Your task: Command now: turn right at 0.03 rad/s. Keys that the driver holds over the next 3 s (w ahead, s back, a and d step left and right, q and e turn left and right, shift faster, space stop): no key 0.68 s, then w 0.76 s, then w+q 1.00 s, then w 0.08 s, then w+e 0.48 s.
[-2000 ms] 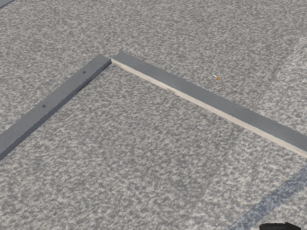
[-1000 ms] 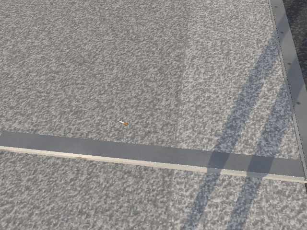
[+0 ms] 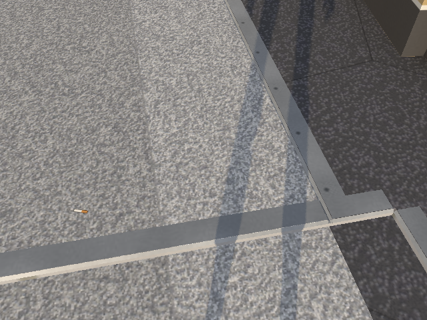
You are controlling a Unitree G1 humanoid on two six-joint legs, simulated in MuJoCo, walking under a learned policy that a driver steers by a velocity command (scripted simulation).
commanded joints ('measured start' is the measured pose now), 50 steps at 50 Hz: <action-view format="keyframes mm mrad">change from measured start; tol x8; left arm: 1 16 104 24 5 -1 -11 4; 25 135 47 -3 179 1 -13 20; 42 103 -30 -4 108 36 -35 -7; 46 316 -41 6 162 12 -72 -16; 48 518 113 48 197 16 -84 -2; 50 411 84 46 167 19 -78 -4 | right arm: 1 7 -107 -19 -10 1 -17 -7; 34 56 -30 4 155 4 -21 -19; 41 178 -98 -42 174 -3 3 -13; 46 0 -86 -53 109 4 -20 0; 48 -74 33 -21 41 6 -45 14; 50 -78 -35 -36 34 -31 -59 31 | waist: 1 11 44 -5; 34 13 10 27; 41 -32 160 136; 46 107 80 113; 48 169 -276 72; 50 82 -95 171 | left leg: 1 -15 83 -93 -100 117 29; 34 -31 66 -99 -108 94 55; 37 -49 48 -126 -132 -287 86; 40 -66 177 -330 -241 -639 183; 43 -128 261 -404 -286 -550 231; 46 -338 136 -216 -129 -454 170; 48 -600 -72 64 388 -296 88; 50 -649 15 -14 610 -192 109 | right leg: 1 -4 -99 90 -67 115 -30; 34 -41 -110 62 -61 121 2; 38 -147 -19 -11 63 -283 -30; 41 -283 -21 -89 278 -236 -38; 44 -190 -49 -94 226 -211 -58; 46 97 -1 -110 26 -134 -77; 47 220 -117 75 -105 -246 -94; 48 287 -348 480 -303 -537 -159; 50 140 -386 506 -306 -515 -202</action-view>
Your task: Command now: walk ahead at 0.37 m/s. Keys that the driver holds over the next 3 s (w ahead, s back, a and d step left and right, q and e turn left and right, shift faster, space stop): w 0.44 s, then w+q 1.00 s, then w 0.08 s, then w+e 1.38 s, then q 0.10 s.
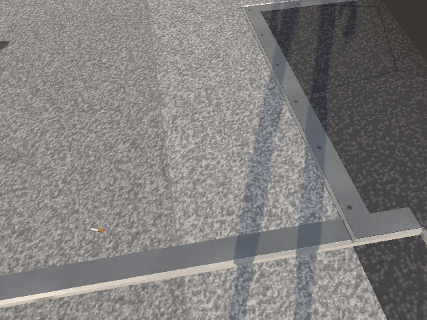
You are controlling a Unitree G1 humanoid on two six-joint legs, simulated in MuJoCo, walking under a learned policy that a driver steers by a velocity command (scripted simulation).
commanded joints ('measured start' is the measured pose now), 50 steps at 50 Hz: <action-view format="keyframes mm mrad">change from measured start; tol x32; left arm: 1 150 132 27 7 -3 -9 1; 20 280 12 -4 -20 -40 -38 -7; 40 -488 89 20 -333 -7 1 -33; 50 -165 118 58 -273 23 -10 11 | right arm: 1 -161 -50 -3 -117 -9 -53 25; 50 -58 -93 -38 -231 11 -45 0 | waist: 1 26 -107 223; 20 -117 188 -246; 42 -65 56 85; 47 110 -279 -405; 50 30 -37 -40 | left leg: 1 -503 53 -19 259 82 19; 12 -371 11 135 -84 310 -29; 18 229 -48 117 -287 332 86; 20 607 430 -666 -465 55 270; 25 112 222 -290 -618 302 162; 44 257 128 -248 -287 957 88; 47 -345 -94 -83 423 -93 -8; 50 -413 59 -64 459 65 -1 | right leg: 1 158 -342 522 -396 -310 -132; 17 222 -233 77 3 1071 -65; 19 -46 -149 26 489 578 -43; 20 -364 43 28 858 -202 -12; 41 -477 -63 34 154 234 77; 45 177 -58 64 -1 239 -14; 47 641 -491 639 -148 -15 -145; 50 213 -381 377 -235 19 -95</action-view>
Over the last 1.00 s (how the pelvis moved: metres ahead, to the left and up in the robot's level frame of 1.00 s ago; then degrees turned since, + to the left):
0.06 -0.01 -0.01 1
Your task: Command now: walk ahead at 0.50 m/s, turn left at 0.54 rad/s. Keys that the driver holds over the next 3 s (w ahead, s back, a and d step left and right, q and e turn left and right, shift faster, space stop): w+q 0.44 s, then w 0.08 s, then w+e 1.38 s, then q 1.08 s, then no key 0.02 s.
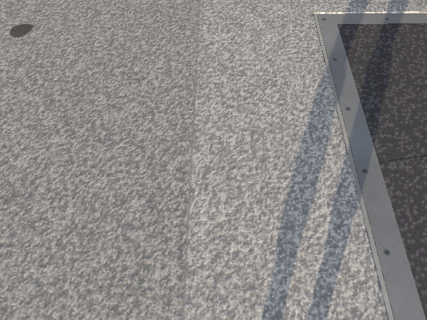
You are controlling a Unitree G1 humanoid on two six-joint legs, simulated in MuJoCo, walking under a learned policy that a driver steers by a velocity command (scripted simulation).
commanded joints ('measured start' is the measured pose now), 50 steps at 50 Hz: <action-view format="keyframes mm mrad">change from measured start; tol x32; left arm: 1 169 86 29 23 0 -3 15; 41 -47 96 1 -123 -16 47 -69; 50 340 286 82 -21 -50 44 -32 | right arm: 1 -74 -51 -20 -108 -29 11 18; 50 -68 -118 16 -222 -22 -68 4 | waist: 1 67 -89 -91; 17 -31 -134 -88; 20 -48 265 -206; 50 121 -96 -194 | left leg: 1 -367 109 7 148 43 -2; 18 140 -51 272 -473 68 73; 20 437 259 -512 -788 -351 173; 29 205 201 -122 -905 607 114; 40 386 203 135 -964 828 28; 45 493 241 200 -581 1474 -21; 47 256 191 229 -81 1102 -16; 48 -196 -16 211 325 120 -56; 50 -422 19 -42 417 40 -34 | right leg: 1 340 -316 328 -282 79 -98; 15 346 -301 -120 -336 305 -75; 18 341 -252 -200 206 737 -64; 20 -315 -49 -77 803 -205 29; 21 -394 -59 101 916 -108 30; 45 -45 89 -85 82 209 -119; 50 537 -318 719 -208 213 -396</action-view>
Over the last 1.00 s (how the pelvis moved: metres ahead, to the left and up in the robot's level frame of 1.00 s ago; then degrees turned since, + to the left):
0.54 0.01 0.00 14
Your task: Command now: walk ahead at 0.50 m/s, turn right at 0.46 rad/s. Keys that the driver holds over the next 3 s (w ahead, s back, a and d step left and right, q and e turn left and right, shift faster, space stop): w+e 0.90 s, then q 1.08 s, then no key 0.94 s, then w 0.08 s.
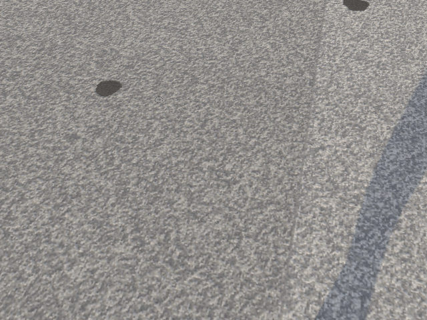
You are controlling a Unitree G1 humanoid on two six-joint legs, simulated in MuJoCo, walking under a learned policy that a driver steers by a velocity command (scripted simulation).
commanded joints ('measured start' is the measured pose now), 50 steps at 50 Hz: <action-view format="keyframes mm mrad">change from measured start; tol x32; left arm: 1 157 149 53 -4 -18 4 13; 24 329 59 19 -109 -49 -33 25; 45 -219 57 -11 -251 23 27 -57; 50 233 147 20 -117 72 -23 1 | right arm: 1 -75 -138 -17 -153 4 -50 19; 18 -439 -112 19 -325 -8 12 40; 23 50 -267 -35 -235 -31 -22 -6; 50 109 -129 -12 -105 27 6 7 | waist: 1 39 37 -97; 50 116 -61 -303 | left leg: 1 -563 78 -148 314 97 -3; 17 -544 79 -66 -454 369 -87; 22 7 50 -99 -656 298 1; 25 346 497 -832 -805 -107 180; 34 9 324 -155 -947 403 118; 44 134 321 89 -914 575 73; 48 179 311 131 -583 1152 47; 50 -158 220 154 -108 448 -5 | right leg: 1 474 -388 642 -338 82 -231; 21 378 -197 484 -114 630 14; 25 -213 -34 234 673 -333 86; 45 -186 -146 6 69 48 78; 48 81 -30 -5 -59 -16 25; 50 626 -307 273 -100 476 -33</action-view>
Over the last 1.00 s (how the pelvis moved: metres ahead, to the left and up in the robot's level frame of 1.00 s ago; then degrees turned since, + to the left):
0.55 0.16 0.01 10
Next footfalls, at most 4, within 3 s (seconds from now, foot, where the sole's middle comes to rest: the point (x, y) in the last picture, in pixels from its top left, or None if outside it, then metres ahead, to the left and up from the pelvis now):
0.46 left None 0.46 0.08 -0.75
0.98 right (297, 275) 0.60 -0.24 -0.75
1.50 left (246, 244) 0.71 -0.08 -0.75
2.02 right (304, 258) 0.66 -0.27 -0.75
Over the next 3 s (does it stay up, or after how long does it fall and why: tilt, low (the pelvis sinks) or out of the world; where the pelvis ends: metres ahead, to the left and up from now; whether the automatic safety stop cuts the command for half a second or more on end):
stays up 0.60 -0.16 0.03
